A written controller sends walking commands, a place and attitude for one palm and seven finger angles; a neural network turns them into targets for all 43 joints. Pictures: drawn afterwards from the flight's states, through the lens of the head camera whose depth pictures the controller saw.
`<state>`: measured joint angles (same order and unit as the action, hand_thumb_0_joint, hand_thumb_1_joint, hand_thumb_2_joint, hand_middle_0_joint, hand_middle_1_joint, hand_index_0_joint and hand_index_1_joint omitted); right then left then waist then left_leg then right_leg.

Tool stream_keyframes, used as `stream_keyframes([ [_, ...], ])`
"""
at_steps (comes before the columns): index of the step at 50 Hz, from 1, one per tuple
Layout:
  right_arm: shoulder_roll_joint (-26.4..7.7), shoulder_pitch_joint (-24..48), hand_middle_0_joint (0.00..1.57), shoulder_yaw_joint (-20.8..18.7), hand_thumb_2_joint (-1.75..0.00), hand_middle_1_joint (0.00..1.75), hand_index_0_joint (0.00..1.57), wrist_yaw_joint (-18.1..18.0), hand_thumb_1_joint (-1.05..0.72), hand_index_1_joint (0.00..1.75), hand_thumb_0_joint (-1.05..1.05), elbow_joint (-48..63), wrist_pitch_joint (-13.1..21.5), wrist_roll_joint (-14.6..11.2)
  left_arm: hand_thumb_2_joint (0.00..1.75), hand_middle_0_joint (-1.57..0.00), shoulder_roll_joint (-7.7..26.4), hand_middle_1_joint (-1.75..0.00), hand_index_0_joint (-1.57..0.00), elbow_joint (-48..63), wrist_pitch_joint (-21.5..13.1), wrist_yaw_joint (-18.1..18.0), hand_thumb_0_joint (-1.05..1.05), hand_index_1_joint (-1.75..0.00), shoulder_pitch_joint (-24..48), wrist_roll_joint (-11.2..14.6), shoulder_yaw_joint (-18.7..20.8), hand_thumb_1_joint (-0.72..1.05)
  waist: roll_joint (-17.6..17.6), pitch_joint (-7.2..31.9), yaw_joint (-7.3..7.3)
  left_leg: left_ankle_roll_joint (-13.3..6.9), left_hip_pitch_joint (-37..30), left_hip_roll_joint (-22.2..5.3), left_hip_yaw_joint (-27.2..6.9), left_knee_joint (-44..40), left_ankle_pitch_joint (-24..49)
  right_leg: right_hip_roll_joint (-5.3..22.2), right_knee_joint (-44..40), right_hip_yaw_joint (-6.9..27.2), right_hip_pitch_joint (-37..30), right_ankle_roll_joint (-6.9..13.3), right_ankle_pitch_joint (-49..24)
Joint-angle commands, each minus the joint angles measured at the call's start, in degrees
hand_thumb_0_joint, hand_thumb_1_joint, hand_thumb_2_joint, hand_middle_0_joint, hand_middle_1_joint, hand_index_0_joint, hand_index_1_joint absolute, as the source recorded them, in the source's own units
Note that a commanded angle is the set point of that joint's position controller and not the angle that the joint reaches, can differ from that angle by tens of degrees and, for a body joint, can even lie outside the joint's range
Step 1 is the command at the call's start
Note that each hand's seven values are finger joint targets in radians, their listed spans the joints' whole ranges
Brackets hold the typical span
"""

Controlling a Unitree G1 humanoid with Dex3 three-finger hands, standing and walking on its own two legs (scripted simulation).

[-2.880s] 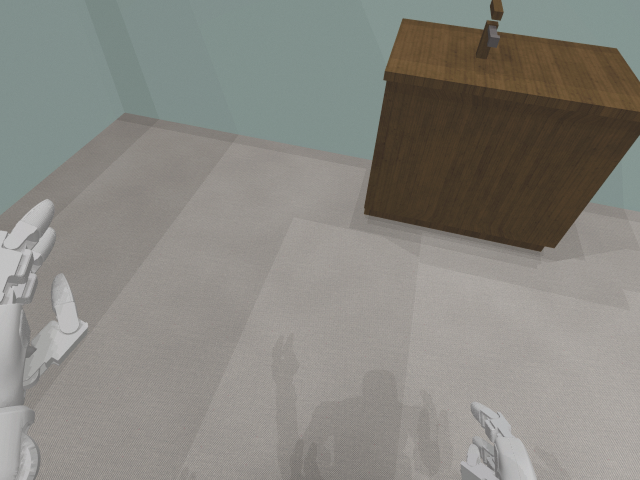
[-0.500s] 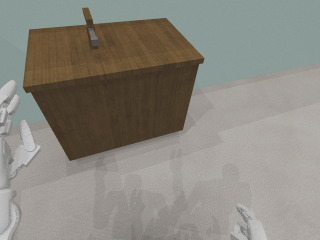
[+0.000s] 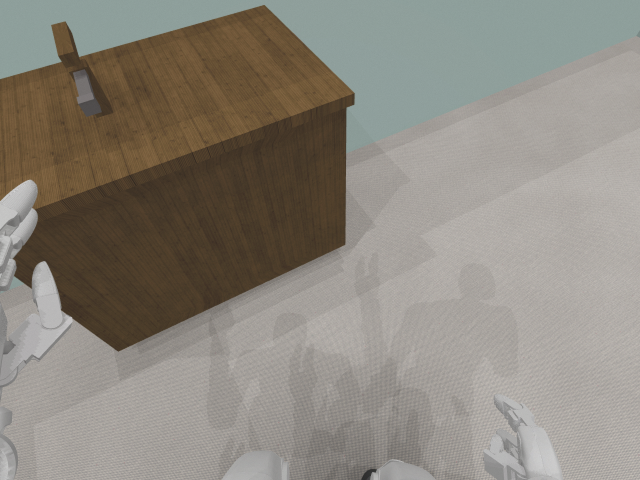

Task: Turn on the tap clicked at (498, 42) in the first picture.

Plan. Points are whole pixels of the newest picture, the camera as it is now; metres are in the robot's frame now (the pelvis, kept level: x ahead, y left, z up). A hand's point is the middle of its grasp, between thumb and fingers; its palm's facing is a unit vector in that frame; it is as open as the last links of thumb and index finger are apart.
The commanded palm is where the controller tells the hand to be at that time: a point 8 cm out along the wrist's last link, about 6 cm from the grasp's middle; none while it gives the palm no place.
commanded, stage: turn to face it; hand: left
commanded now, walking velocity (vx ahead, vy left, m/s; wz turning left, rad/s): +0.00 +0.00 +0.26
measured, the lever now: (89, 104) +0.71 +0.45 +0.05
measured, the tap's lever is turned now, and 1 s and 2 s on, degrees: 0 0 0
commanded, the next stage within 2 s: take the last steps up to it in 0.08 s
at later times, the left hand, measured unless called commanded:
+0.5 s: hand out of the picture +0.17 +0.29 +0.20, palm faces +0.53 -0.77 -0.35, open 7.4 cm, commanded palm +0.12 +0.32 +0.19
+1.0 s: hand (32, 299) +0.25 +0.25 +0.18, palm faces +0.47 -0.75 -0.46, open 7.4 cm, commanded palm +0.19 +0.29 +0.19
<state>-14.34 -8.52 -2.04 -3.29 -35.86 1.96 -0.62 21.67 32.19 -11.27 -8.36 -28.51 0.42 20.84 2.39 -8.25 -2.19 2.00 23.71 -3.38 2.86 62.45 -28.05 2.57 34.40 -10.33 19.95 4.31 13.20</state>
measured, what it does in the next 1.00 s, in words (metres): steps on the spot: left foot, then right foot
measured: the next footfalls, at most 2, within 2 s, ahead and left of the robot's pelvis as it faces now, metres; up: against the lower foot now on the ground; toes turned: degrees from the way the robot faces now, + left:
left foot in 0.22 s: +0.05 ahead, +0.12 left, +0.00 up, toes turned +8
right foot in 0.68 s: +0.03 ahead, -0.11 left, +0.00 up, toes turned -2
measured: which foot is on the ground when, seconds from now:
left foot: up 0.00-0.20, down 0.22-0.68, up 0.70-1.00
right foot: down 0.00-0.26, up 0.28-0.66, down 0.68-1.00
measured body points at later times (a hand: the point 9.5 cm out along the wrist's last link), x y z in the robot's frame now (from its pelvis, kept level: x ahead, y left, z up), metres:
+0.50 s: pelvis -0.01 +0.02 +0.02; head -0.01 +0.03 +0.47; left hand +0.14 +0.32 +0.22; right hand +0.18 -0.15 -0.07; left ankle +0.01 +0.12 -0.73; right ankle -0.02 -0.13 -0.67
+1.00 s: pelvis +0.06 -0.01 +0.01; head +0.09 -0.02 +0.46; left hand +0.22 +0.29 +0.20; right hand +0.21 -0.28 -0.09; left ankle +0.12 +0.13 -0.69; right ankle -0.01 -0.11 -0.73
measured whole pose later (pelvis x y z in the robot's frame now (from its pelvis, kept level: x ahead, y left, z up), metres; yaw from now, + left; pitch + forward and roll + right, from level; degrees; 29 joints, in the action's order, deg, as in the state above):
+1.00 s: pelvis +0.06 -0.01 +0.01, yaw +7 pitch +0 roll +1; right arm -16.1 -15.0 -4.1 -4.4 -36.4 2.4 -0.4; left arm 20.9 26.6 -13.3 -9.1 -28.5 1.1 20.6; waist 0.4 -2.8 -0.9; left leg 0.4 27.9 -5.2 7.2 43.2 -15.4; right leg 2.1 23.5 -8.3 4.2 1.5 19.6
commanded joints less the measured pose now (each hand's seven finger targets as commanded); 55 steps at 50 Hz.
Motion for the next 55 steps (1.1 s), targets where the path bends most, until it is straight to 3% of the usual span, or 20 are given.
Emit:
stream_keyframes([
  [1, -1.4, 3.6, 0.20, -0.2, -0.90, 0.30, 0.20, -0.7, -0.90, 0.30, 0.00, 10.3, 2.3, -0.1, 0.90, -0.20, 12.3, -0.30, -0.20, 10.6, -4.2, -3.5, 0.00, -0.30, -3.6, 1.4, 13.2, 0.90, -9.6, 18.8, 1.82, 0.3, -1.2, -0.7, -0.5, -7.7, 3.1, 15.6, -11.4, 11.1, -13.6, 2.9, -28.2],
  [7, -2.4, 0.9, 0.20, -0.5, -0.90, 0.30, 0.20, -0.7, -0.90, 0.30, 0.00, 10.7, 2.6, 0.3, 0.90, -0.20, 8.3, -0.30, -0.20, 6.8, -3.4, -3.4, 0.00, -0.30, -1.5, 1.7, 8.6, 0.90, -9.5, 15.6, 2.32, -1.1, -4.7, 0.1, 1.4, -21.8, 5.4, 16.5, -14.2, 12.6, -10.7, 2.8, -14.2],
  [10, -3.1, -0.4, 0.20, -0.5, -0.90, 0.30, 0.20, -0.7, -0.90, 0.30, 0.00, 10.5, 2.4, 0.5, 0.90, -0.20, 7.6, -0.30, -0.20, 8.8, -3.3, -3.0, 0.00, -0.30, 3.2, 1.5, 5.6, 0.90, -4.8, 14.3, 1.13, -2.0, -11.1, 0.9, 1.0, -33.7, 12.0, 13.6, -12.9, 11.3, -6.2, -0.3, 0.6],
  [11, -4.0, 0.2, 0.20, -0.7, -0.90, 0.30, 0.20, -1.0, -0.90, 0.30, 0.00, 11.1, 2.4, 0.4, 0.90, -0.20, 8.4, -0.30, -0.20, 12.0, -3.4, -2.8, 0.00, -0.30, 6.6, 1.6, 4.7, 0.90, 0.1, 12.6, 1.16, -3.3, -11.0, -2.1, -2.8, -38.5, 9.5, 11.4, -9.5, 10.1, -4.0, -1.8, 7.8],
  [13, -5.2, 1.0, 0.20, -0.3, -0.90, 0.30, 0.20, -0.9, -0.90, 0.30, 0.00, 11.8, 3.4, 0.3, 0.90, -0.20, 8.6, -0.30, -0.20, 13.7, -4.6, -2.8, 0.00, -0.30, 11.0, 0.7, 3.8, 0.90, 16.0, 8.6, 2.53, -11.0, -6.6, -14.9, -22.2, -49.0, 2.5, 0.9, 6.6, 5.3, 2.0, -5.1, 17.1],
  [14, -3.3, 1.1, 0.20, 0.6, -0.90, 0.30, 0.20, -0.7, -0.90, 0.30, 0.00, 10.5, 4.1, 1.0, 0.90, -0.20, 9.2, -0.30, -0.20, 11.8, -4.7, -2.7, 0.00, -0.30, 11.8, -0.3, 3.7, 0.90, 18.7, 6.8, 1.70, -13.2, -3.0, -17.6, -27.8, -54.4, -4.3, -0.2, 18.1, 7.2, 4.0, -4.6, 17.2],
  [16, -2.4, 2.0, 0.20, 0.4, -0.90, 0.30, 0.20, -0.4, -0.90, 0.30, 0.00, 10.3, 5.2, 0.9, 0.90, -0.20, 10.1, -0.30, -0.20, 14.8, -5.3, -2.5, 0.00, -0.30, 18.5, -1.7, 3.2, 0.90, 14.3, 4.2, 1.77, -12.8, -3.1, -15.5, -25.3, -52.8, -6.9, 0.8, 23.1, 9.0, 6.9, -4.3, 12.7],
  [18, -3.5, 0.8, 0.20, -0.5, -0.90, 0.30, 0.20, 0.1, -0.90, 0.30, 0.00, 9.3, 6.2, 0.6, 0.90, -0.20, 7.6, -0.30, -0.20, 11.8, -4.8, -2.1, 0.00, -0.30, 14.2, -1.4, 1.8, 0.90, 12.1, 8.2, 2.07, -11.7, -10.7, -12.0, -17.8, -48.9, 1.3, -0.4, 22.2, 7.4, 9.1, -4.9, 11.3],
  [24, -3.4, -0.2, 0.20, 0.0, -0.90, 0.30, 0.20, 0.3, -0.90, 0.30, 0.00, 8.1, 5.8, 0.2, 0.90, -0.20, 5.2, -0.30, -0.20, 6.1, -2.9, -1.1, 0.00, -0.30, 8.8, 0.4, 1.1, 0.90, 8.5, 11.9, 1.02, -11.5, -17.0, -11.9, -15.2, -47.8, 13.8, -2.2, 13.7, 5.0, 7.4, -6.0, 11.8],
  [31, -3.2, 2.2, 0.20, 0.8, -0.90, 0.30, 0.20, 0.0, -0.90, 0.30, 0.00, 8.9, 4.5, 0.7, 0.90, -0.20, 8.4, -0.30, -0.20, 8.0, -1.3, -1.4, 0.00, -0.30, 9.2, 0.5, 3.5, 0.90, 8.6, 14.6, 1.93, -8.7, -12.2, -9.9, -9.5, -42.4, 10.1, -3.7, -9.4, 1.4, -8.6, -5.1, 8.5],
  [32, -2.7, 2.6, 0.20, 0.8, -0.90, 0.30, 0.20, 0.1, -0.90, 0.30, 0.00, 9.2, 4.3, 0.7, 0.90, -0.20, 8.8, -0.30, -0.20, 9.1, -1.6, -1.5, 0.00, -0.30, 8.8, 0.5, 3.8, 0.90, 6.8, 15.5, 2.10, -7.5, -7.4, -8.9, -7.9, -39.1, 8.6, -2.1, -13.5, 3.2, -15.1, -4.1, 6.0],
  [33, -2.1, 2.3, 0.20, 0.8, -0.90, 0.30, 0.20, 0.2, -0.90, 0.30, 0.00, 9.0, 3.8, 0.7, 0.90, -0.20, 10.0, -0.30, -0.20, 8.6, -1.7, -1.7, 0.00, -0.30, 7.6, 0.1, 4.9, 0.90, 1.2, 16.4, 2.15, -6.0, 0.6, -6.4, -4.2, -30.8, 4.9, 3.9, -15.7, 10.7, -22.3, -1.1, 6.6],
  [34, -0.5, 2.0, 0.20, 1.0, -0.90, 0.30, 0.20, 0.3, -0.90, 0.30, 0.00, 9.4, 3.2, 0.5, 0.90, -0.20, 12.4, -0.30, -0.20, 8.9, -1.6, -2.0, 0.00, -0.30, 7.4, 0.1, 6.5, 0.90, -12.6, 16.5, 2.16, -3.2, 11.9, -0.4, 1.1, -16.8, -0.6, 15.3, -20.2, 28.3, -27.4, 4.1, 11.5],
  [35, -1.8, 4.4, 0.20, 0.8, -0.90, 0.30, 0.20, -0.1, -0.90, 0.30, 0.00, 9.9, 3.6, 0.5, 0.90, -0.20, 13.7, -0.30, -0.20, 10.2, -1.9, -2.2, 0.00, -0.30, 8.7, 1.0, 7.6, 0.90, -14.6, 12.8, 3.18, -1.5, 17.9, 1.8, 0.3, -4.0, -2.8, 22.4, -23.1, 36.3, -25.0, 7.8, 6.9],
  [37, -3.0, 3.5, 0.20, -0.5, -0.90, 0.30, 0.20, 0.3, -0.90, 0.30, 0.00, 8.4, 4.0, 0.1, 0.90, -0.20, 11.4, -0.30, -0.20, 7.1, -2.4, -1.6, 0.00, -0.30, 6.2, 1.6, 7.6, 0.90, -9.9, 10.4, 2.01, -0.8, 18.0, -0.9, -4.5, 4.3, 3.9, 20.1, -23.2, 31.7, -18.9, 7.4, 8.6],
  [41, -1.9, 3.1, 0.20, 0.1, -0.90, 0.30, 0.20, -0.3, -0.90, 0.30, 0.00, 7.5, 2.2, 0.1, 0.90, -0.20, 9.9, -0.30, -0.20, 4.6, -4.5, -1.4, 0.00, -0.30, 1.6, 1.3, 8.2, 0.90, -4.6, 9.4, 1.55, 0.3, 18.4, -2.7, -1.2, 0.0, 9.8, 15.0, -18.4, 14.2, -20.7, 4.9, -19.7],
  [50, -2.6, 0.7, 0.20, -1.5, -0.90, 0.30, 0.20, -0.8, -0.90, 0.30, 0.00, 10.1, 4.5, 0.3, 0.90, -0.20, 9.2, -0.30, -0.20, 6.9, -4.8, -2.4, 0.00, -0.30, 4.4, 1.1, 6.4, 0.90, -12.5, 11.1, 3.85, -2.4, 3.0, 0.4, 8.2, -25.4, 13.6, 13.0, -13.7, 11.0, -20.8, 3.9, -28.2],
  [53, -3.2, -0.9, 0.20, -2.0, -0.90, 0.30, 0.20, -1.3, -0.90, 0.30, 0.00, 10.2, 4.8, 0.4, 0.90, -0.20, 10.0, -0.30, -0.20, 10.8, -5.0, -2.9, 0.00, -0.30, 7.7, 1.1, 6.0, 0.90, -7.7, 15.6, 1.51, -3.4, -13.0, 3.6, 10.5, -35.7, 20.7, 9.7, -0.2, 6.7, -16.9, 1.0, -28.5],
  [54, -3.8, -1.3, 0.20, -2.3, -0.90, 0.30, 0.20, -1.6, -0.90, 0.30, 0.00, 10.4, 4.8, 0.4, 0.90, -0.20, 10.4, -0.30, -0.20, 11.5, -5.6, -3.0, 0.00, -0.30, 8.2, 1.2, 6.4, 0.90, -1.6, 18.3, 0.41, -5.3, -23.6, 0.9, 5.8, -36.8, 24.5, 7.7, 9.4, 5.5, -9.9, -1.2, -24.1],
  [55, -5.5, -0.5, 0.20, -2.7, -0.90, 0.30, 0.20, -1.4, -0.90, 0.30, 0.00, 10.6, 4.7, 0.5, 0.90, -0.20, 10.1, -0.30, -0.20, 13.3, -6.0, -3.1, 0.00, -0.30, 8.8, 1.2, 6.4, 0.90, 10.7, 21.2, 0.60, -10.8, -32.9, -10.7, -11.1, -38.1, 33.1, 1.7, 22.1, 3.1, 1.4, -3.8, -1.4],
])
